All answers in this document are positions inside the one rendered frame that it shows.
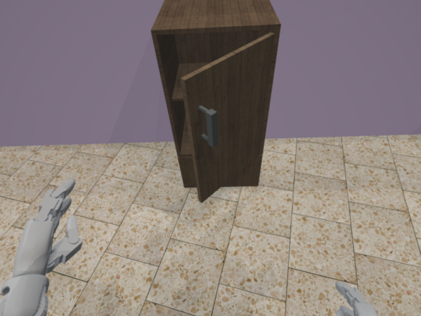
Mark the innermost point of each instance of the cupboard door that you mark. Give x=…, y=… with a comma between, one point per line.
x=235, y=86

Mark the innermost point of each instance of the robot left hand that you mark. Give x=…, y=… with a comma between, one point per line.
x=33, y=255

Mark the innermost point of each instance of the handle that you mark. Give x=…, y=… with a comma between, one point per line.
x=212, y=126

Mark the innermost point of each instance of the robot right hand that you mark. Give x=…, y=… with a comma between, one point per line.
x=356, y=300

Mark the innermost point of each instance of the robot left forearm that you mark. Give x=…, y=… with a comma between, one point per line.
x=25, y=295

